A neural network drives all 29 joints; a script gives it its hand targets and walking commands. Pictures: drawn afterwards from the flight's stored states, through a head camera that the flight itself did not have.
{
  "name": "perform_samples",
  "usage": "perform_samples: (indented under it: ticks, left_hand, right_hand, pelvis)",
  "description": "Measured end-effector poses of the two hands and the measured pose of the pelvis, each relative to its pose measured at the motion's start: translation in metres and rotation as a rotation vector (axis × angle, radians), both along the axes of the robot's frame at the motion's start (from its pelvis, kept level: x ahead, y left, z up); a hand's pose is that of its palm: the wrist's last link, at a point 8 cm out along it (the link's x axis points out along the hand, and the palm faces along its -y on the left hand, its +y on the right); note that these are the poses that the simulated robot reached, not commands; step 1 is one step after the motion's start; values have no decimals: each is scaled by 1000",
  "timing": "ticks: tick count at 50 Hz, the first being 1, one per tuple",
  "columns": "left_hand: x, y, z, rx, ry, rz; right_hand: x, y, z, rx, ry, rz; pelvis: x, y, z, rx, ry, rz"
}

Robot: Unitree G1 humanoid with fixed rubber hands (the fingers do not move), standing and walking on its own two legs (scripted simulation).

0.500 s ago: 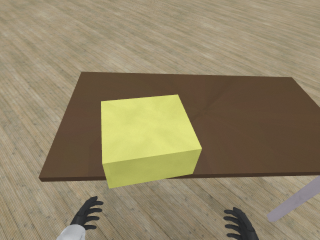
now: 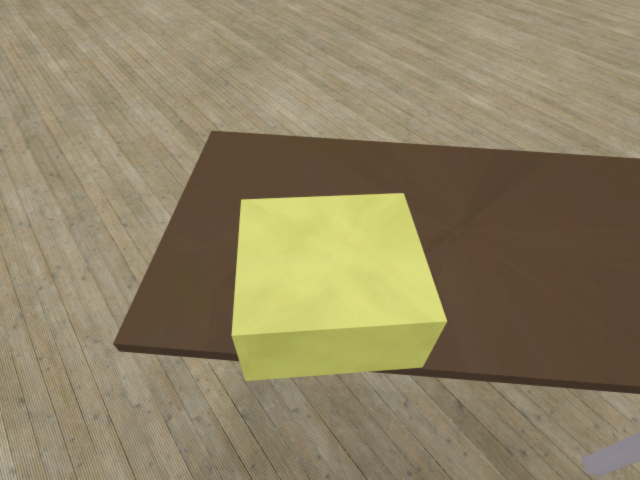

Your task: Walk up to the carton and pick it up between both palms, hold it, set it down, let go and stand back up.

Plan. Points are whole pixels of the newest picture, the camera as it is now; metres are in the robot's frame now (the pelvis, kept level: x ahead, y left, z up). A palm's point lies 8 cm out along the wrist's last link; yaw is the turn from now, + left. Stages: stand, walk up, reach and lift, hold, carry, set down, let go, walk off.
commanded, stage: stand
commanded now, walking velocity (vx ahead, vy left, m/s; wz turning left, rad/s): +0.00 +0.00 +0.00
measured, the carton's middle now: (329, 281) +0.41 +0.01 -0.03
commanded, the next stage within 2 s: none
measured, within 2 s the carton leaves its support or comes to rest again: neither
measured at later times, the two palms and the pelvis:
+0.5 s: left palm out of the picture -0.05 +0.17 -0.15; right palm out of the picture -0.03 -0.23 -0.15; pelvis +0.00 -0.03 +0.00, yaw +2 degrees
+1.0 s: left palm out of the picture -0.06 +0.13 -0.15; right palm out of the picture -0.03 -0.26 -0.15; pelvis +0.00 -0.07 +0.00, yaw +2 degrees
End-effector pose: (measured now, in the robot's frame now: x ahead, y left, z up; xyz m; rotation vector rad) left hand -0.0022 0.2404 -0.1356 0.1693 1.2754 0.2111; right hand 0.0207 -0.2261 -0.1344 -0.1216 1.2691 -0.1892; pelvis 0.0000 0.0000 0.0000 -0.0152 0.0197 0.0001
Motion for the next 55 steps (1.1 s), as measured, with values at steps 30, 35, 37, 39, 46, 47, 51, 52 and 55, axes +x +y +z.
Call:
perform_samples:
  ticks: [30,35,37,39,46,47,51,52,55]
  left_hand:
    - [-47,-78,-10,-88,199,75]
    - [-48,-89,-12,-93,199,77]
    - [-48,-94,-12,-98,196,76]
    - [-49,-98,-13,-103,197,77]
    - [-52,-108,-12,-96,195,89]
    - [-53,-109,-11,-94,197,88]
    - [-57,-117,-9,-89,209,84]
    - [-58,-119,-9,-90,211,84]
    - [-62,-126,-9,-96,224,84]
  right_hand:
    - [-52,-9,-15,53,208,-9]
    - [-48,-16,-16,52,202,-4]
    - [-46,-19,-16,49,197,1]
    - [-45,-23,-15,46,197,6]
    - [-46,-32,-17,54,214,19]
    - [-47,-32,-18,56,217,19]
    - [-50,-36,-20,67,231,12]
    - [-50,-38,-20,68,231,8]
    - [-50,-44,-20,63,236,4]
  pelvis:
    - [1,-34,1,16,-48,32]
    - [1,-42,0,16,-54,35]
    - [1,-46,0,17,-58,37]
    - [1,-50,0,19,-61,39]
    - [0,-61,0,21,-68,43]
    - [0,-63,0,22,-68,44]
    - [1,-69,0,22,-67,44]
    - [1,-71,0,21,-67,43]
    - [2,-76,0,20,-68,41]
